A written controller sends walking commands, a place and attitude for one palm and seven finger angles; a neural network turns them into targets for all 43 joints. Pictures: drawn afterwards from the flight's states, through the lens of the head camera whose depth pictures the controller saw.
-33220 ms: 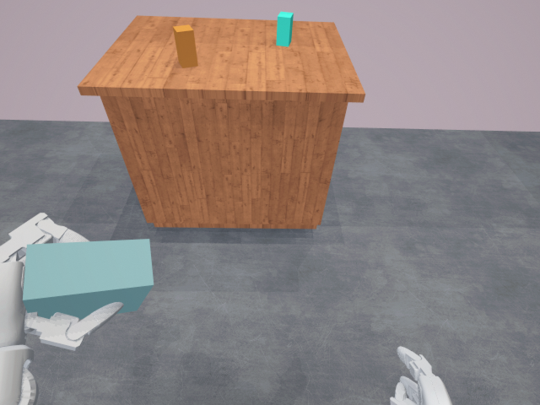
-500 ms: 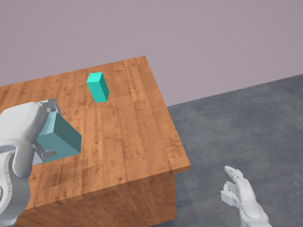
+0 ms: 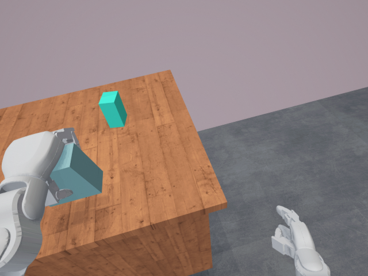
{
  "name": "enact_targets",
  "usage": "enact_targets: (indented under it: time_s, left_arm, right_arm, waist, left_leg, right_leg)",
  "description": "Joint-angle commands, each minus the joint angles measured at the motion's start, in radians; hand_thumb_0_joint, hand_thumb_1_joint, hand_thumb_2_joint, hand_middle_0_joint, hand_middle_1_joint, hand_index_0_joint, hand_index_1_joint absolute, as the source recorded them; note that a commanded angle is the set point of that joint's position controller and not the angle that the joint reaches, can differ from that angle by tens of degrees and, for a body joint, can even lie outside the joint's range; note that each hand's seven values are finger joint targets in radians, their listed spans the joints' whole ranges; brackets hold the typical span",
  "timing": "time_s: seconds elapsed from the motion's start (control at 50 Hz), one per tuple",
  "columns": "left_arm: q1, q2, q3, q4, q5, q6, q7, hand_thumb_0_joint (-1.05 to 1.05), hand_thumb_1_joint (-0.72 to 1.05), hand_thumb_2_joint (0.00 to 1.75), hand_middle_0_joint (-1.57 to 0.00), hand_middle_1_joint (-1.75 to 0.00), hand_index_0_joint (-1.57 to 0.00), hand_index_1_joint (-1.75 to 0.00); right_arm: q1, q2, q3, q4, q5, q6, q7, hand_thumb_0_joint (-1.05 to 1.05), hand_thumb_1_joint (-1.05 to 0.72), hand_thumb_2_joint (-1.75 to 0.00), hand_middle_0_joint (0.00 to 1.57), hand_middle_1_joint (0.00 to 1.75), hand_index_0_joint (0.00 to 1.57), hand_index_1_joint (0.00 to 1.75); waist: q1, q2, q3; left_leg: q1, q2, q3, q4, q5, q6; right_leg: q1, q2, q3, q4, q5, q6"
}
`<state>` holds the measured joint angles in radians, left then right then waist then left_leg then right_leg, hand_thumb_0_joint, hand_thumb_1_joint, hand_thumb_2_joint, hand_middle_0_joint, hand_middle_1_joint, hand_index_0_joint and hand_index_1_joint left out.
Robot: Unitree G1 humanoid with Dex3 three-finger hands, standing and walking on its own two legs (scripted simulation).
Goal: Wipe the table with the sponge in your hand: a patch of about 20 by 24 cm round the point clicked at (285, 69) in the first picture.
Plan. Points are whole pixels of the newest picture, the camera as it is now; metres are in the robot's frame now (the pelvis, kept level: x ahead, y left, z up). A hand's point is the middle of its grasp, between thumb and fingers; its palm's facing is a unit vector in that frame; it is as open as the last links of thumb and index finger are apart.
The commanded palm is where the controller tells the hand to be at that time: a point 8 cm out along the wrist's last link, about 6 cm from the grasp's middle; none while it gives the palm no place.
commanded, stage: move the sponge above the wiping area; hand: left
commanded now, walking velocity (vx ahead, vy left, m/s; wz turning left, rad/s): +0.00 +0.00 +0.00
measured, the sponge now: (66, 180) +0.24 +0.28 +0.12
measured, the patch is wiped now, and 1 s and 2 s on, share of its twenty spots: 0.00 0.00 0.00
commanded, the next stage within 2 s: none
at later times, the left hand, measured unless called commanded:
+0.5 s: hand (66, 174) +0.24 +0.27 +0.15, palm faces +0.13 -0.11 -0.98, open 9.5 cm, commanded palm +0.20 +0.26 +0.22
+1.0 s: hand (68, 179) +0.24 +0.27 +0.13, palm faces +0.06 -0.07 -1.00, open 9.5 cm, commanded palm +0.20 +0.27 +0.21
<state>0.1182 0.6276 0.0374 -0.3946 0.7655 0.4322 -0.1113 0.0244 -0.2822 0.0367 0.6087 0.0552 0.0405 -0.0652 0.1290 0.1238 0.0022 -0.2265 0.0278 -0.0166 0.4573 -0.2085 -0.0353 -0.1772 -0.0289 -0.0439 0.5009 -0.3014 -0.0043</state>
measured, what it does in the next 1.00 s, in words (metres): stands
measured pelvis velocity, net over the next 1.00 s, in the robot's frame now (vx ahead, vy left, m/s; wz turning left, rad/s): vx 0.00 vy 0.00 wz -0.01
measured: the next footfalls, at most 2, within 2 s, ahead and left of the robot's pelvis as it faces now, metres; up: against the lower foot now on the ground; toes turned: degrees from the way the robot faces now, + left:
none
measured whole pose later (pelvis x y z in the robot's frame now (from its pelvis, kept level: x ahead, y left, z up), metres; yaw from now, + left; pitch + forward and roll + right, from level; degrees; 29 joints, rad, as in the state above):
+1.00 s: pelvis +0.00 +0.00 +0.00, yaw +0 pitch -2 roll +1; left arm 0.14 0.58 -0.03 -0.31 0.83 0.39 -0.06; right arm 0.03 -0.27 0.03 0.63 0.04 0.05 -0.06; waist 0.13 0.12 0.01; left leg -0.20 0.04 -0.02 0.45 -0.21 -0.04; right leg -0.15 -0.02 -0.04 0.48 -0.30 -0.01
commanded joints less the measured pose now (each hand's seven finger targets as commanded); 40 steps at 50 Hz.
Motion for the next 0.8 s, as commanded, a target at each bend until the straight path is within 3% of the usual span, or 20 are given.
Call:
enact_targets:
  time_s: [0.0,0.06,0.1,0.16,0.18,0.26,0.28,0.36,0.38,0.46,0.48,0.52,0.56,0.58,0.6,0.64,0.66,0.68,0.76,0.78]
  left_arm:
    - [-0.217,0.260,0.182,-0.204,0.050,-0.027,0.069,0.00,0.10,1.30,-1.20,-1.60,-1.20,-1.60]
    - [-0.241,0.259,0.197,-0.193,0.059,-0.017,0.084,0.00,0.10,1.30,-1.20,-1.60,-1.20,-1.60]
    - [-0.226,0.214,0.154,-0.198,0.048,-0.022,0.091,0.00,0.10,1.30,-1.20,-1.60,-1.20,-1.60]
    - [-0.186,0.221,0.178,-0.212,0.050,-0.004,0.093,0.00,0.10,1.30,-1.20,-1.60,-1.20,-1.60]
    - [-0.180,0.180,0.130,-0.208,0.046,-0.004,0.090,0.00,0.10,1.30,-1.20,-1.60,-1.20,-1.60]
    - [-0.176,0.183,0.138,-0.220,0.053,0.009,0.087,0.00,0.10,1.30,-1.20,-1.60,-1.20,-1.60]
    - [-0.203,0.160,0.102,-0.210,0.057,0.004,0.088,0.00,0.10,1.30,-1.20,-1.60,-1.20,-1.60]
    - [-0.212,0.183,0.114,-0.249,0.079,0.006,0.093,0.00,0.10,1.30,-1.20,-1.60,-1.20,-1.60]
    - [-0.220,0.143,0.071,-0.237,0.077,0.000,0.095,0.00,0.10,1.30,-1.20,-1.60,-1.20,-1.60]
    - [-0.265,0.156,0.079,-0.207,0.097,0.003,0.105,0.00,0.10,1.30,-1.20,-1.60,-1.20,-1.60]
    - [-0.267,0.140,0.061,-0.202,0.095,-0.002,0.108,0.00,0.10,1.30,-1.20,-1.60,-1.20,-1.60]
    - [-0.219,0.174,0.099,-0.170,0.098,0.002,0.111,0.00,0.10,1.30,-1.20,-1.60,-1.20,-1.60]
    - [-0.206,0.215,0.150,-0.182,0.100,0.018,0.114,0.00,0.10,1.30,-1.20,-1.60,-1.20,-1.60]
    - [-0.209,0.144,0.084,-0.189,0.085,0.016,0.109,0.00,0.10,1.30,-1.20,-1.60,-1.20,-1.60]
    - [-0.197,0.179,0.116,-0.168,0.084,0.014,0.109,0.00,0.10,1.30,-1.20,-1.60,-1.20,-1.60]
    - [-0.178,0.159,0.097,-0.158,0.078,0.021,0.100,0.00,0.10,1.30,-1.20,-1.60,-1.20,-1.60]
    - [-0.172,0.185,0.131,-0.157,0.084,0.027,0.099,0.00,0.10,1.30,-1.20,-1.60,-1.20,-1.60]
    - [-0.186,0.145,0.079,-0.156,0.079,0.024,0.093,0.00,0.10,1.30,-1.20,-1.60,-1.20,-1.60]
    - [-0.190,0.171,0.092,-0.156,0.093,0.012,0.081,0.00,0.10,1.30,-1.20,-1.60,-1.20,-1.60]
    - [-0.223,0.147,0.057,-0.144,0.097,0.004,0.079,0.00,0.10,1.30,-1.20,-1.60,-1.20,-1.60]
  right_arm:
    - [-0.211,-0.069,-0.029,-0.181,-0.005,-0.065,-0.003,0.00,-0.90,-0.90,0.20,0.30,0.20,0.30]
    - [-0.255,-0.064,-0.024,-0.177,-0.001,-0.060,0.002,0.00,-0.90,-0.90,0.20,0.30,0.20,0.30]
    - [-0.216,-0.063,-0.032,-0.180,-0.002,-0.057,0.003,0.00,-0.90,-0.90,0.20,0.30,0.20,0.30]
    - [-0.264,-0.060,-0.023,-0.182,-0.002,-0.053,0.011,0.00,-0.90,-0.90,0.20,0.30,0.20,0.30]
    - [-0.234,-0.063,-0.024,-0.183,-0.005,-0.049,0.011,0.00,-0.90,-0.90,0.20,0.30,0.20,0.30]
    - [-0.268,-0.059,-0.019,-0.187,-0.001,-0.043,0.010,0.00,-0.90,-0.90,0.20,0.30,0.20,0.30]
    - [-0.234,-0.065,-0.022,-0.183,-0.004,-0.040,0.009,0.00,-0.90,-0.90,0.20,0.30,0.20,0.30]
    - [-0.273,-0.059,-0.016,-0.190,-0.004,-0.039,0.011,0.00,-0.90,-0.90,0.20,0.30,0.20,0.30]
    - [-0.239,-0.058,-0.021,-0.189,-0.007,-0.040,0.010,0.00,-0.90,-0.90,0.20,0.30,0.20,0.30]
    - [-0.272,-0.057,-0.018,-0.180,-0.005,-0.037,0.009,0.00,-0.90,-0.90,0.20,0.30,0.20,0.30]
    - [-0.239,-0.060,-0.024,-0.178,-0.008,-0.038,0.009,0.00,-0.90,-0.90,0.20,0.30,0.20,0.30]
    - [-0.234,-0.065,-0.029,-0.172,-0.011,-0.031,0.010,0.00,-0.90,-0.90,0.20,0.30,0.20,0.30]
    - [-0.273,-0.067,-0.020,-0.174,-0.008,-0.026,0.015,0.00,-0.90,-0.90,0.20,0.30,0.20,0.30]
    - [-0.250,-0.059,-0.021,-0.183,-0.006,-0.025,0.018,0.00,-0.90,-0.90,0.20,0.30,0.20,0.30]
    - [-0.236,-0.064,-0.025,-0.175,-0.005,-0.027,0.018,0.00,-0.90,-0.90,0.20,0.30,0.20,0.30]
    - [-0.240,-0.066,-0.025,-0.180,-0.004,-0.022,0.017,0.00,-0.90,-0.90,0.20,0.30,0.20,0.30]
    - [-0.268,-0.065,-0.022,-0.178,-0.001,-0.026,0.016,0.00,-0.90,-0.90,0.20,0.30,0.20,0.30]
    - [-0.247,-0.067,-0.022,-0.183,-0.002,-0.025,0.014,0.00,-0.90,-0.90,0.20,0.30,0.20,0.30]
    - [-0.262,-0.067,-0.024,-0.180,0.000,-0.036,0.007,0.00,-0.90,-0.90,0.20,0.30,0.20,0.30]
    - [-0.235,-0.069,-0.024,-0.179,-0.004,-0.041,0.004,0.00,-0.90,-0.90,0.20,0.30,0.20,0.30]
  waist:
    - [0.010,-0.066,-0.238]
    - [0.017,-0.052,-0.204]
    - [0.007,-0.056,-0.236]
    - [0.025,-0.037,-0.219]
    - [0.011,-0.055,-0.217]
    - [0.017,-0.055,-0.197]
    - [-0.001,-0.067,-0.202]
    - [0.018,-0.027,-0.214]
    - [0.003,-0.046,-0.222]
    - [0.013,-0.029,-0.197]
    - [0.004,-0.048,-0.227]
    - [0.014,-0.076,-0.224]
    - [0.028,-0.040,-0.219]
    - [0.010,-0.055,-0.221]
    - [0.013,-0.070,-0.225]
    - [0.011,-0.065,-0.205]
    - [0.018,-0.059,-0.192]
    - [0.004,-0.066,-0.197]
    - [0.008,-0.051,-0.171]
    - [-0.004,-0.070,-0.188]
  left_leg:
    - [0.104,-0.051,0.015,-0.029,0.232,0.065]
    - [0.103,-0.051,0.007,-0.036,0.221,0.060]
    - [0.118,-0.044,0.019,-0.039,0.234,0.063]
    - [0.112,-0.048,0.007,-0.041,0.252,0.058]
    - [0.102,-0.042,0.020,-0.044,0.245,0.060]
    - [0.110,-0.044,0.009,-0.048,0.225,0.059]
    - [0.104,-0.037,0.018,-0.050,0.220,0.060]
    - [0.122,-0.046,0.000,-0.057,0.223,0.059]
    - [0.119,-0.041,0.013,-0.055,0.228,0.062]
    - [0.129,-0.046,0.000,-0.065,0.199,0.059]
    - [0.131,-0.042,0.013,-0.059,0.217,0.063]
    - [0.126,-0.048,0.012,-0.054,0.235,0.064]
    - [0.119,-0.052,0.003,-0.055,0.238,0.058]
    - [0.114,-0.046,0.021,-0.051,0.241,0.062]
    - [0.115,-0.047,0.015,-0.049,0.239,0.060]
    - [0.105,-0.049,0.017,-0.050,0.226,0.063]
    - [0.108,-0.051,0.012,-0.048,0.217,0.062]
    - [0.101,-0.049,0.024,-0.047,0.207,0.064]
    - [0.104,-0.058,0.010,-0.046,0.181,0.067]
    - [0.103,-0.056,0.022,-0.044,0.182,0.070]
  right_leg:
    - [0.051,0.019,0.027,-0.085,0.255,-0.028]
    - [0.033,0.038,0.053,-0.095,0.225,-0.045]
    - [0.052,0.022,0.023,-0.092,0.242,-0.032]
    - [0.052,0.036,0.045,-0.092,0.259,-0.048]
    - [0.052,0.024,0.011,-0.088,0.258,-0.037]
    - [0.031,0.039,0.039,-0.099,0.229,-0.045]
    - [0.034,0.028,0.013,-0.095,0.228,-0.037]
    - [0.039,0.043,0.045,-0.099,0.211,-0.053]
    - [0.046,0.032,0.009,-0.091,0.215,-0.044]
    - [0.027,0.047,0.045,-0.110,0.177,-0.058]
    - [0.046,0.035,0.016,-0.101,0.202,-0.049]
    - [0.060,0.033,0.028,-0.103,0.237,-0.046]
    - [0.062,0.045,0.068,-0.102,0.234,-0.061]
    - [0.064,0.031,0.023,-0.096,0.244,-0.047]
    - [0.063,0.031,0.032,-0.098,0.246,-0.043]
    - [0.056,0.027,0.029,-0.100,0.246,-0.040]
    - [0.042,0.041,0.060,-0.106,0.227,-0.051]
    - [0.043,0.029,0.024,-0.102,0.220,-0.039]
    - [0.021,0.039,0.061,-0.112,0.188,-0.047]
    - [0.026,0.029,0.028,-0.103,0.195,-0.037]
